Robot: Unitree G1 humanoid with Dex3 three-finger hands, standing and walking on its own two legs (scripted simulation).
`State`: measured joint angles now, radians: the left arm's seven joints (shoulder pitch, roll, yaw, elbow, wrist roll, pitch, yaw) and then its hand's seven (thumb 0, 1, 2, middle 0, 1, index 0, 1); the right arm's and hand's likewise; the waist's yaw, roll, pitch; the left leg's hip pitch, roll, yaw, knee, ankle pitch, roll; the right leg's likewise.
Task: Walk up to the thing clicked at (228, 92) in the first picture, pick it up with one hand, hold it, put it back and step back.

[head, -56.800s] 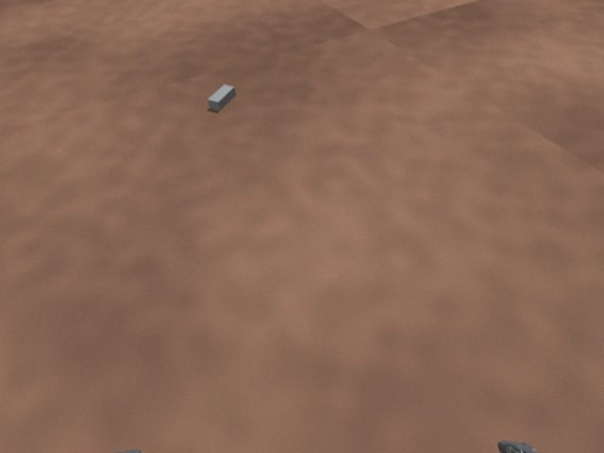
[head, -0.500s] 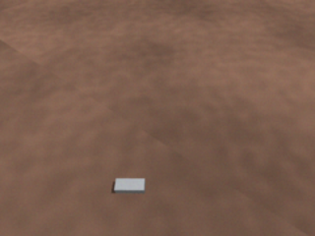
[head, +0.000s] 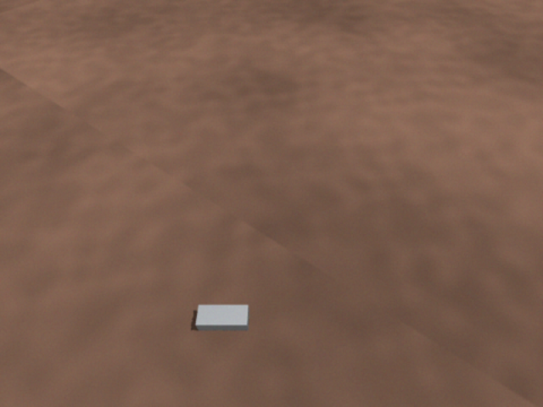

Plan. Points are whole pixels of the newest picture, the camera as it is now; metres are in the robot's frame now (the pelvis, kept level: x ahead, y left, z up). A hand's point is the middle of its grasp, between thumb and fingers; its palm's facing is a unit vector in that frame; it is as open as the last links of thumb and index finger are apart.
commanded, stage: step back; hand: left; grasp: from above
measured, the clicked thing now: (223, 317) +0.51 +0.22 -0.75
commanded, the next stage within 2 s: none
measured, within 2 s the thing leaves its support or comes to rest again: neither
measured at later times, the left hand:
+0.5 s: hand out of the picture +0.06 +0.30 -0.18, palm faces -0.06 -0.92 -0.38, open 7.4 cm
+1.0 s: hand out of the picture -0.05 +0.29 -0.15, palm faces -0.10 -0.91 -0.41, open 7.4 cm
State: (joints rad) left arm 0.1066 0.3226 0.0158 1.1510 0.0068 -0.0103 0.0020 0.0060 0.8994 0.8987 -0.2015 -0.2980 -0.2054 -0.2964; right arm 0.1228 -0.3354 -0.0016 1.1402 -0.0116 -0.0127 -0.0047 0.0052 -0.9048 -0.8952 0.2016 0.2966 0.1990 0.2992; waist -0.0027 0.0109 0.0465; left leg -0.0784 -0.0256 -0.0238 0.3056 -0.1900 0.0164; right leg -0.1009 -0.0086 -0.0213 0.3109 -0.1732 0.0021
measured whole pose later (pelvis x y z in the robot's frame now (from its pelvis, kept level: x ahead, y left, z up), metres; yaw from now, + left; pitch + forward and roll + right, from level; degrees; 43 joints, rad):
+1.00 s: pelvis -0.19 +0.04 -0.02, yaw -5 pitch -3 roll +2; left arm 0.13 0.35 0.06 0.82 0.03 0.03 0.00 0.01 0.90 0.90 -0.20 -0.30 -0.21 -0.30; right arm 0.11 -0.37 -0.05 0.89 0.01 0.05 -0.03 0.01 -0.90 -0.89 0.20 0.30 0.20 0.30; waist 0.00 0.01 0.18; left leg -0.40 -0.08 -0.07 1.05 -0.56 0.01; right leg -0.28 0.04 0.08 0.64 -0.30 -0.04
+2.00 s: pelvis -0.51 +0.00 -0.03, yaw -3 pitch -1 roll +2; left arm 0.13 0.36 0.07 0.75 0.04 0.05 0.02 0.01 0.90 0.90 -0.20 -0.30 -0.21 -0.30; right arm 0.23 -0.39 -0.04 0.89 -0.01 0.04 -0.04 0.01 -0.91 -0.90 0.20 0.30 0.20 0.30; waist 0.00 0.02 0.16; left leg -0.34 -0.08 -0.06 0.90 -0.50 -0.02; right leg -0.37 -0.02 -0.05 0.66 -0.27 -0.05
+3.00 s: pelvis -0.64 +0.01 -0.02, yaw -2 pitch -3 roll +1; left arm 0.18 0.42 0.06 0.95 0.02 0.00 -0.02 0.01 0.90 0.90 -0.20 -0.30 -0.20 -0.30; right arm 0.28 -0.36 -0.05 0.95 -0.03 -0.03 0.01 0.01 -0.90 -0.89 0.21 0.30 0.20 0.30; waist -0.02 -0.05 0.09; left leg -0.17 -0.01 -0.01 0.56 -0.33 0.00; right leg -0.40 -0.05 0.00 0.74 -0.33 -0.01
